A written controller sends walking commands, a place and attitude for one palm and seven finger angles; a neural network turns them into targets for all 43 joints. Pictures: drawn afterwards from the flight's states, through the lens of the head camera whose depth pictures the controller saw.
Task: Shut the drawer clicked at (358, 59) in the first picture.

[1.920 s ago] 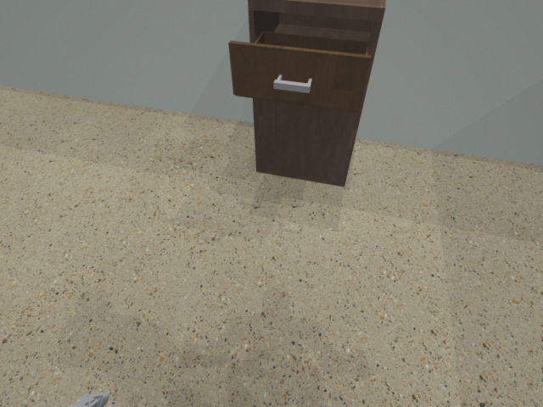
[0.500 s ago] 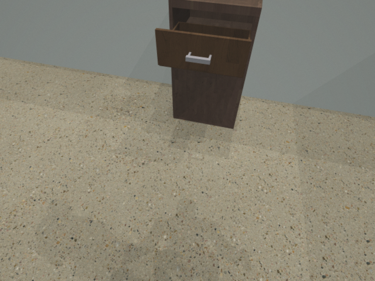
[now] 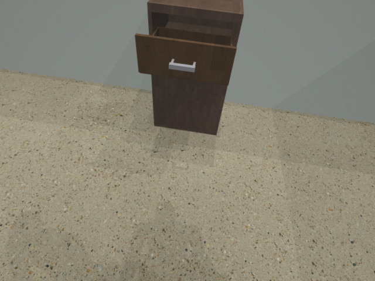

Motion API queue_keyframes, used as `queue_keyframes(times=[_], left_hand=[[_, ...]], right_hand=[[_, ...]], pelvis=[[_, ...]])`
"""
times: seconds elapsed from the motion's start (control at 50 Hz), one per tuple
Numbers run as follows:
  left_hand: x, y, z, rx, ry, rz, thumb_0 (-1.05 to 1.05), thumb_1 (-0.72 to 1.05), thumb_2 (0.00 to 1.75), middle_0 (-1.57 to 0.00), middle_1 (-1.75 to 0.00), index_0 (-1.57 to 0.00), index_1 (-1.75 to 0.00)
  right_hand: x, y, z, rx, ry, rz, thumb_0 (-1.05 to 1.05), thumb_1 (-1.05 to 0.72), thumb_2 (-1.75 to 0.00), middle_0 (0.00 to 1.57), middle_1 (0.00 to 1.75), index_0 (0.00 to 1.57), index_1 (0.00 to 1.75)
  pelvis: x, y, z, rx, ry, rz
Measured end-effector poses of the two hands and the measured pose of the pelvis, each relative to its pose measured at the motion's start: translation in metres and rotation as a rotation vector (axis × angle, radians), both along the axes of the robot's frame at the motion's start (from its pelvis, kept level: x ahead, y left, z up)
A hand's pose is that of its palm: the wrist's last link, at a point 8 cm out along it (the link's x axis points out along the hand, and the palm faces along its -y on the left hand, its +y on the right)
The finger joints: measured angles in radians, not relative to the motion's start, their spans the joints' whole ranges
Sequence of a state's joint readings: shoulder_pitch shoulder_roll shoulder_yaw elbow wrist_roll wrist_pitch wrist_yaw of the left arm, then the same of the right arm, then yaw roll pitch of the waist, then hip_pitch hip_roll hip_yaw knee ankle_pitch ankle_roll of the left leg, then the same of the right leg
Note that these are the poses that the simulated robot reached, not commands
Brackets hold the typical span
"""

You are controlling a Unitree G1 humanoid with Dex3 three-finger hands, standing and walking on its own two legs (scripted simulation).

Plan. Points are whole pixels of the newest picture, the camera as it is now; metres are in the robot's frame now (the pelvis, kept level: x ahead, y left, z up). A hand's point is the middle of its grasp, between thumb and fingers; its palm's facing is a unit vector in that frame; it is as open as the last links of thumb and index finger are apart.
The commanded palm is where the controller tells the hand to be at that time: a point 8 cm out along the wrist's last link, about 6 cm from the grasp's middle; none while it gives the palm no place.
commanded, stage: walk to a spot facing it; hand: left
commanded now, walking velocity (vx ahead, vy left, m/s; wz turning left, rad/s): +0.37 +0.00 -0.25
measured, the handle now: (182, 64) +0.98 +0.08 -0.03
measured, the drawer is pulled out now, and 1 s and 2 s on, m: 0.30 0.30 0.30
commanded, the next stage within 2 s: take the last steps up to it in 0.66 s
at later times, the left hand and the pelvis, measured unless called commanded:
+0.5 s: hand (142, 241) +0.26 +0.13 -0.17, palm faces -0.06 -0.98 -0.19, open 7.3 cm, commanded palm none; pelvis +0.18 -0.04 +0.00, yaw -4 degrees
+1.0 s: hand (137, 194) +0.39 +0.17 -0.16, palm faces -0.06 -0.99 -0.14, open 7.4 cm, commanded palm none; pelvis +0.35 +0.00 +0.02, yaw -7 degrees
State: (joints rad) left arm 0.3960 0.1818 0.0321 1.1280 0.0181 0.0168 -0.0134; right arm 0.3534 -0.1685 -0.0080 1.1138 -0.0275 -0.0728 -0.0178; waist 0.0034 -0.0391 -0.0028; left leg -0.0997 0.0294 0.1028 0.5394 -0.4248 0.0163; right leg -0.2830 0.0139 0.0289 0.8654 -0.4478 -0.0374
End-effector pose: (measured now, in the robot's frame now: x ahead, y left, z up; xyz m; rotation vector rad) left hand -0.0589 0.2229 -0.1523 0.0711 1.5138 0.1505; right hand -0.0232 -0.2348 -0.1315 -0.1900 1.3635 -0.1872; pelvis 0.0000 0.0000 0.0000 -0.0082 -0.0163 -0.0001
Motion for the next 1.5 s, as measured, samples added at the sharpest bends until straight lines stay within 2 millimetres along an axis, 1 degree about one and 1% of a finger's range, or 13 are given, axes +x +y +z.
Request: queue_keyframes(times=[0.08,0.18,0.3,0.38,0.5,0.6,0.72,0.8,0.94,1.1,1.2,1.28,1.5], left_hand=[[0.049,0.000,0.002,-0.016,-0.018,-0.048,0.01,0.90,0.90,-0.20,-0.30,-0.20,-0.30],[0.147,-0.001,0.007,0.005,-0.130,-0.121,0.02,0.93,0.90,-0.20,-0.30,-0.20,-0.30],[0.271,-0.016,0.003,0.058,-0.317,-0.203,0.02,0.93,0.90,-0.20,-0.30,-0.20,-0.30],[0.307,-0.028,0.003,0.071,-0.373,-0.184,0.01,0.92,0.90,-0.20,-0.30,-0.20,-0.30],[0.314,-0.041,0.009,0.045,-0.301,-0.163,0.01,0.93,0.90,-0.20,-0.30,-0.20,-0.30],[0.316,-0.034,0.009,0.014,-0.256,-0.115,0.01,0.93,0.90,-0.20,-0.30,-0.20,-0.30],[0.321,-0.012,-0.009,-0.019,-0.166,-0.038,0.01,0.91,0.90,-0.20,-0.30,-0.20,-0.30],[0.339,0.002,-0.008,-0.017,-0.090,-0.062,0.01,0.91,0.90,-0.20,-0.30,-0.20,-0.30],[0.414,0.006,0.012,-0.008,-0.128,-0.113,0.01,0.91,0.90,-0.20,-0.30,-0.20,-0.30],[0.515,-0.016,0.024,0.024,-0.225,-0.190,0.01,0.92,0.90,-0.20,-0.30,-0.20,-0.30],[0.577,-0.045,0.022,0.050,-0.334,-0.223,0.01,0.92,0.90,-0.20,-0.30,-0.20,-0.30],[0.587,-0.061,0.025,0.045,-0.362,-0.181,0.01,0.91,0.90,-0.20,-0.30,-0.20,-0.30],[0.561,-0.047,0.015,0.025,-0.164,-0.077,0.00,0.92,0.90,-0.20,-0.30,-0.20,-0.30]], right_hand=[[-0.037,0.023,0.008,0.028,0.119,-0.091,0.00,-0.91,-0.90,0.20,0.29,0.20,0.30],[-0.073,0.046,0.019,0.082,0.316,-0.185,0.00,-0.91,-0.90,0.20,0.29,0.20,0.30],[-0.064,0.040,0.010,0.133,0.457,-0.263,0.01,-0.91,-0.90,0.20,0.30,0.20,0.30],[0.000,0.011,-0.009,0.112,0.368,-0.252,0.01,-0.91,-0.90,0.20,0.30,0.20,0.30],[0.162,-0.030,-0.008,0.042,0.006,-0.165,0.01,-0.91,-0.90,0.19,0.29,0.19,0.30],[0.273,-0.040,0.013,0.000,-0.189,-0.082,0.01,-0.94,-0.90,0.19,0.29,0.19,0.30],[0.366,-0.023,0.022,-0.038,-0.286,0.015,0.01,-0.93,-0.90,0.19,0.29,0.19,0.30],[0.381,-0.002,0.020,-0.030,-0.270,0.000,0.00,-0.92,-0.90,0.19,0.29,0.19,0.30],[0.350,0.005,0.022,-0.026,-0.095,-0.109,-0.01,-0.96,-0.90,0.20,0.29,0.20,0.30],[0.306,0.017,0.010,0.074,0.135,-0.213,0.00,-0.93,-0.90,0.20,0.29,0.20,0.30],[0.302,0.010,-0.009,0.141,0.234,-0.253,0.01,-0.91,-0.90,0.20,0.29,0.20,0.30],[0.341,-0.010,-0.014,0.143,0.219,-0.219,0.01,-0.91,-0.90,0.20,0.29,0.20,0.30],[0.540,-0.054,0.010,0.017,-0.124,-0.080,0.02,-0.94,-0.90,0.19,0.29,0.19,0.30]], pelvis=[[0.021,-0.001,0.005,-0.002,0.003,-0.029],[0.053,-0.008,0.006,-0.005,0.009,-0.064],[0.110,-0.032,-0.015,0.001,-0.004,-0.084],[0.137,-0.043,-0.018,-0.014,-0.016,-0.083],[0.177,-0.044,-0.001,-0.030,-0.005,-0.077],[0.216,-0.035,0.006,-0.039,0.000,-0.068],[0.270,-0.011,-0.003,-0.052,-0.007,-0.060],[0.296,-0.001,0.000,-0.026,-0.008,-0.086],[0.336,0.003,0.016,-0.010,0.006,-0.115],[0.379,-0.018,0.016,0.008,0.005,-0.113],[0.410,-0.045,0.000,0.021,-0.001,-0.105],[0.430,-0.054,0.002,-0.005,-0.012,-0.090],[0.497,-0.047,0.011,-0.026,0.000,-0.076]])
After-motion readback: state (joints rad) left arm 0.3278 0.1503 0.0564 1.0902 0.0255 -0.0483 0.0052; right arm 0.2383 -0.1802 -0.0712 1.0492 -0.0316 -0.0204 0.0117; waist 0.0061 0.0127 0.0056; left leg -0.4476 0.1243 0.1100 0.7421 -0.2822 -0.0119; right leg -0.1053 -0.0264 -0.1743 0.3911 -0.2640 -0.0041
